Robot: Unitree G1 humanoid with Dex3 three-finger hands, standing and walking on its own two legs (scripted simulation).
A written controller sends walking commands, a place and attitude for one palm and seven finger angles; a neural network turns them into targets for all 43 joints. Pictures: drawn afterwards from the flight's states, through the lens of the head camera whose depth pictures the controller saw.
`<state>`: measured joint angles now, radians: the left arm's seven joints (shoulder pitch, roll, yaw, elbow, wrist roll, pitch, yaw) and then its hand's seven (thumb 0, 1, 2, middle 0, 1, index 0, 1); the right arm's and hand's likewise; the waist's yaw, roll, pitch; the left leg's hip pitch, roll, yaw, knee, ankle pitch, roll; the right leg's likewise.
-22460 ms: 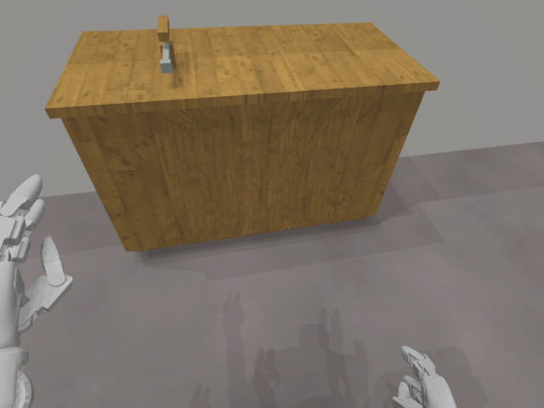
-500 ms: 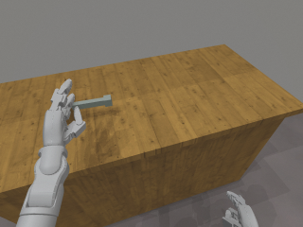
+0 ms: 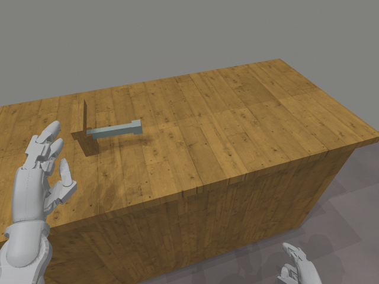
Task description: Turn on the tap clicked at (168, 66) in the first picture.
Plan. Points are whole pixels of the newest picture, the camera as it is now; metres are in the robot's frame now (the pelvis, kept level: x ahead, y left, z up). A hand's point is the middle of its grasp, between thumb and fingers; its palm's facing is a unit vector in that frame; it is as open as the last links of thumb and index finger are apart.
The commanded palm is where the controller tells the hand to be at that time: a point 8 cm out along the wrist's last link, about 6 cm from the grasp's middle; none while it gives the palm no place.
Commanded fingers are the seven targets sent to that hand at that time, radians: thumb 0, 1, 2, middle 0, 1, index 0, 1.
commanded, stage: draw the hand back beside the body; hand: left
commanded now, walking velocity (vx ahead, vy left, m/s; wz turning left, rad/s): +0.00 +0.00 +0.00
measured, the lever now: (137, 127) +0.48 +0.21 +0.06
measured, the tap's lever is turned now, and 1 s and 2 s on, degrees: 86 86 86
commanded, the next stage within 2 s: step back with the hand held close in 0.42 s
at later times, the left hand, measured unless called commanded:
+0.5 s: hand (62, 198) +0.20 +0.24 +0.15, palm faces +0.42 -0.85 -0.32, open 7.4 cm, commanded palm +0.15 +0.27 +0.16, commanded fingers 0.00 0.90 0.90 -0.20 -0.30 -0.20 -0.30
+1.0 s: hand (51, 215) +0.17 +0.25 +0.14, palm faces +0.35 -0.83 -0.44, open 7.4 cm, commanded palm +0.12 +0.29 +0.17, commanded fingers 0.00 0.90 0.90 -0.20 -0.30 -0.20 -0.30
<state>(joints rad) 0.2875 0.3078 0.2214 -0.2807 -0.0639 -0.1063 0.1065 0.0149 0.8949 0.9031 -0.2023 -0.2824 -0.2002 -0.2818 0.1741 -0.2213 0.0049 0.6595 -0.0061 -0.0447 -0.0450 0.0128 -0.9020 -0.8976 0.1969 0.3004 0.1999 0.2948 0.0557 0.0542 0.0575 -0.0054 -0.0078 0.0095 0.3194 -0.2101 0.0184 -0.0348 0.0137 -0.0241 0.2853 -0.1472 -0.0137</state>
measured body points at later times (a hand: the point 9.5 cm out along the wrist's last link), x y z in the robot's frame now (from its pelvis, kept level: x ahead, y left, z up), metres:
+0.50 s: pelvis +0.00 -0.01 +0.00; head -0.03 -0.03 +0.45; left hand +0.17 +0.28 +0.17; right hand +0.20 -0.22 -0.08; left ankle -0.01 +0.10 -0.75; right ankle +0.01 -0.11 -0.75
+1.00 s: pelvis -0.04 +0.01 -0.01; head -0.01 +0.00 +0.44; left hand +0.15 +0.29 +0.17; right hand +0.14 -0.23 -0.10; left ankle -0.01 +0.10 -0.75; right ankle +0.01 -0.11 -0.75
